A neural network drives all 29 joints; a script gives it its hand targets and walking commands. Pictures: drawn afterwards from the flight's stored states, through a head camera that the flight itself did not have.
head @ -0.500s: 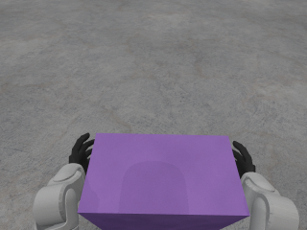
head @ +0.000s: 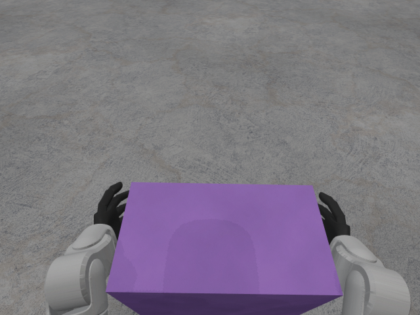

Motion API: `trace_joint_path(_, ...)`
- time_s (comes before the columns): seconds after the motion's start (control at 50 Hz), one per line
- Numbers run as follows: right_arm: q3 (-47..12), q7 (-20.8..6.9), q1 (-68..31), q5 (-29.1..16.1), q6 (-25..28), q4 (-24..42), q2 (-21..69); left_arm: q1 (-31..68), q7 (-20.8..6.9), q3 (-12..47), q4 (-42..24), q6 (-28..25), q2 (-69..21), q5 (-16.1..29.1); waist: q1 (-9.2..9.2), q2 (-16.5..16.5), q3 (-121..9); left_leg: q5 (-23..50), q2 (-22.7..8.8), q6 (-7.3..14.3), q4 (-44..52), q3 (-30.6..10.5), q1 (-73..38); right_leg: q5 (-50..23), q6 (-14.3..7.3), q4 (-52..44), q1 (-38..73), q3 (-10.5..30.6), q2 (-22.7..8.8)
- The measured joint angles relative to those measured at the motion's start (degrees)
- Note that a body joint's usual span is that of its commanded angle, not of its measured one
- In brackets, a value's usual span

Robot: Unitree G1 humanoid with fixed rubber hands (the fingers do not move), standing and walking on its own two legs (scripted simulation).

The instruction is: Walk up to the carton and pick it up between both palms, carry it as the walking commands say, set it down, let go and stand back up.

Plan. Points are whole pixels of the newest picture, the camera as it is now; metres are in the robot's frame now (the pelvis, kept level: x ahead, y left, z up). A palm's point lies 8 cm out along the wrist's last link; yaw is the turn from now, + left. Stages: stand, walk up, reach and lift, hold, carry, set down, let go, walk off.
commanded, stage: carry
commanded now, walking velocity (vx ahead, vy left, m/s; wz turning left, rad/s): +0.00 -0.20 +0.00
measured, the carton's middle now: (218, 262) +0.21 +0.00 +0.02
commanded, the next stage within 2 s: none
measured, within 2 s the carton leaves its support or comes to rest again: neither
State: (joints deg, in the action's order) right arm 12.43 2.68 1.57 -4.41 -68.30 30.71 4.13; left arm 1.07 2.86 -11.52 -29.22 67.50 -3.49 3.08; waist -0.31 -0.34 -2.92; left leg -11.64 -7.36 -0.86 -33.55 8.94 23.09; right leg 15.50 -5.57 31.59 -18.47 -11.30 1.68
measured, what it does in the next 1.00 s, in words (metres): stands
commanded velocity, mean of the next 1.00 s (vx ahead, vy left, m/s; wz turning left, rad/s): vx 0.00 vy -0.20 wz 0.00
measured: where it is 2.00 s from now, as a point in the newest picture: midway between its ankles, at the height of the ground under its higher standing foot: outside the picture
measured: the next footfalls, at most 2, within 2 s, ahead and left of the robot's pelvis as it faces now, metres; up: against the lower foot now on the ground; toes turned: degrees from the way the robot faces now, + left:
none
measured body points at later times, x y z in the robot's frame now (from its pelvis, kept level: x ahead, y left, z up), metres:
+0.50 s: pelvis +0.00 +0.00 +0.00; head +0.00 +0.01 +0.45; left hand +0.25 +0.19 +0.08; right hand +0.25 -0.18 +0.08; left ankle +0.06 +0.13 -0.73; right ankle +0.02 -0.06 -0.73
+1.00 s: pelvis +0.00 +0.00 +0.00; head +0.00 +0.01 +0.45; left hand +0.26 +0.19 +0.08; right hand +0.25 -0.18 +0.08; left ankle +0.06 +0.13 -0.73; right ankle +0.02 -0.06 -0.73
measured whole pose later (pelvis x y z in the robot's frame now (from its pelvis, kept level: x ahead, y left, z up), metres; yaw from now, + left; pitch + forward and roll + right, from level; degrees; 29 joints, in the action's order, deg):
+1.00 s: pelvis +0.00 +0.00 +0.00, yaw +0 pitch +1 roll -1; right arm 12.5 2.7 1.2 -4.4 -68.5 30.7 4.1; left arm 1.3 2.9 -11.6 -29.2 67.5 -3.7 3.1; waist -0.3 -0.4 -2.3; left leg -11.8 -7.5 -0.8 -33.3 9.5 22.4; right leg 15.8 -5.2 31.6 -17.8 -12.2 0.9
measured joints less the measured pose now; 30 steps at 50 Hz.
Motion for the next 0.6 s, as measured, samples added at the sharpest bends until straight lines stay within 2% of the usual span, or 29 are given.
trace_joint_path(0.6,0.1,0.0,-0.3,0.0,-0.2,0.0,-0.1,0.2,0.1,-0.1,0.1,0.0,-0.1,0.0,0.05,-0.1,0.4,-0.1,-0.1,0.0,0.2,0.4,-0.5,0.2,0.2,0.0,0.5,-0.5,-0.5)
